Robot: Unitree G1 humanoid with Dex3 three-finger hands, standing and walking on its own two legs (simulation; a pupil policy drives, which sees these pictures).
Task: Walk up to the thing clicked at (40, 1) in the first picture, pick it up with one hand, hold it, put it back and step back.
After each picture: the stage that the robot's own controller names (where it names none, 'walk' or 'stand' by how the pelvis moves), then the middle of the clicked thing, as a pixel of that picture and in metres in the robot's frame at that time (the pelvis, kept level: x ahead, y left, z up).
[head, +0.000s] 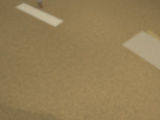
stand; (40, 4) +2.32 +0.63 -0.72
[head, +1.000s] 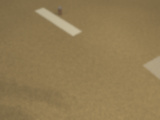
walk; (60, 11) +2.22 +0.31 -0.69
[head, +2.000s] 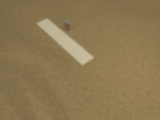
walk; (67, 25) +1.58 +0.16 -0.70
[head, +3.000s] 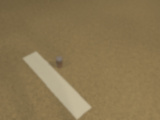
walk; (59, 62) +1.09 +0.15 -0.71
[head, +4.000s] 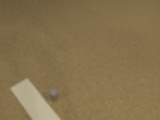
walk; (53, 95) +0.70 +0.17 -0.71
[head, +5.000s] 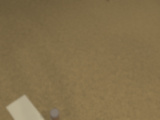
stand; (54, 115) +0.51 +0.13 -0.72
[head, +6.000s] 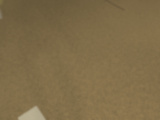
stand; out of the picture +0.45 +0.14 -0.71
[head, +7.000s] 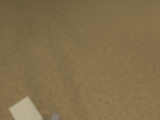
stand; out of the picture +0.44 +0.17 -0.71
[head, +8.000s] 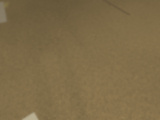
stand; out of the picture +0.40 +0.18 -0.72
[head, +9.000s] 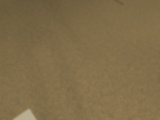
stand; out of the picture +0.37 +0.17 -0.71
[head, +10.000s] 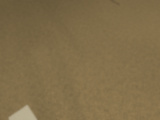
stand; out of the picture +0.42 +0.20 -0.72
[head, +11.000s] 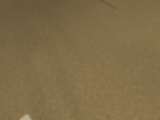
stand; out of the picture +0.38 +0.20 -0.72
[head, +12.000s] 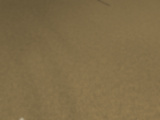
stand; out of the picture +0.35 +0.21 -0.71
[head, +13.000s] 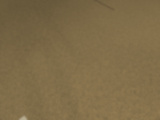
stand; out of the picture +0.38 +0.21 -0.72
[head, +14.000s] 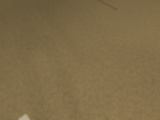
stand; out of the picture +0.38 +0.21 -0.72
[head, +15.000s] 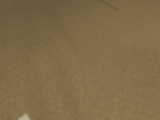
go down; out of the picture +0.38 +0.20 -0.73
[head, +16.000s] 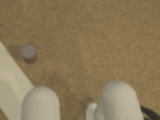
go down; (29, 54) +0.49 +0.18 -0.36
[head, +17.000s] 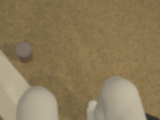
approach; (24, 53) +0.49 +0.18 -0.33
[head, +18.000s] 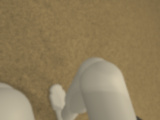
close in; out of the picture +0.49 +0.23 -0.24
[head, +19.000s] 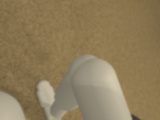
close; out of the picture +0.48 +0.25 -0.25
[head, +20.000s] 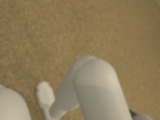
lift; out of the picture +0.46 +0.22 -0.25
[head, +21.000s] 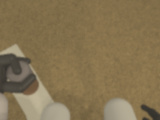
lift; (24, 79) +0.35 +0.19 -0.06
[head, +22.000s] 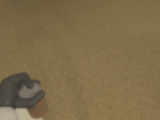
hold; (34, 101) +0.31 +0.17 -0.02
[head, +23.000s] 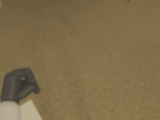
hold; out of the picture +0.07 +0.25 -0.69
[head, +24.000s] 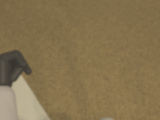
crouch; out of the picture +0.13 +0.29 -0.59
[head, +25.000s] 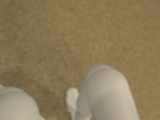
lower; out of the picture +0.21 +0.32 -0.30
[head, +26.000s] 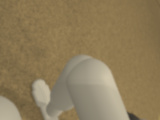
lower; out of the picture +0.21 +0.35 -0.28
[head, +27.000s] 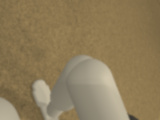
lower; out of the picture +0.23 +0.37 -0.28
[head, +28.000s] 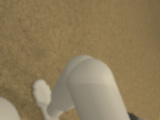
lower; out of the picture +0.24 +0.39 -0.28
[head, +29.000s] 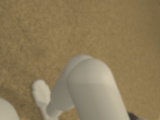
lower; out of the picture +0.25 +0.40 -0.28
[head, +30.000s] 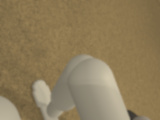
open; out of the picture +0.27 +0.41 -0.28
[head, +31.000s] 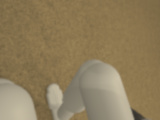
stand; out of the picture +0.28 +0.40 -0.29
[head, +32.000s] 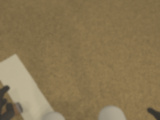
walk; (10, 112) +0.31 +0.37 -0.54
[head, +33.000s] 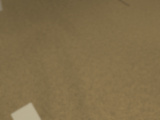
stand; out of the picture +0.28 +0.38 -0.69
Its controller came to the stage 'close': yes
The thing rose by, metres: 0.70
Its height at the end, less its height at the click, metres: -0.02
